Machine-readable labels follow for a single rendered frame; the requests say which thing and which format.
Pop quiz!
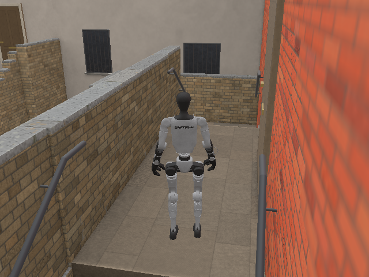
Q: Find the humanoid robot head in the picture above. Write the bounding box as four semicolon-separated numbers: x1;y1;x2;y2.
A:
174;92;194;120

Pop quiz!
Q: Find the left robot upper arm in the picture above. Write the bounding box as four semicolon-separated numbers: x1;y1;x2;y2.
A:
157;117;172;150

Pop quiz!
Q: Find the right robot foot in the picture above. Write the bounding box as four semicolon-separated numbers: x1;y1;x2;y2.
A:
193;224;201;238

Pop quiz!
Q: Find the robot left forearm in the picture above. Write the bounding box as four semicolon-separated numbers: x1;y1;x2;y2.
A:
153;141;164;165

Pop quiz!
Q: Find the robot right forearm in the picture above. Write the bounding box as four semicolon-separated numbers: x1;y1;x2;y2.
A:
205;139;215;161

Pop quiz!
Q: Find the right robot upper arm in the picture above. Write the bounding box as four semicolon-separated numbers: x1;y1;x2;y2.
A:
196;117;212;148

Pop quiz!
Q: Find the robot left hand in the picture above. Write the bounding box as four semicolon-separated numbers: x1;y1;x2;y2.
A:
152;163;165;176

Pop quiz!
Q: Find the robot right hand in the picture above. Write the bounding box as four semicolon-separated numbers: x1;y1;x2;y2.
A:
204;159;216;171

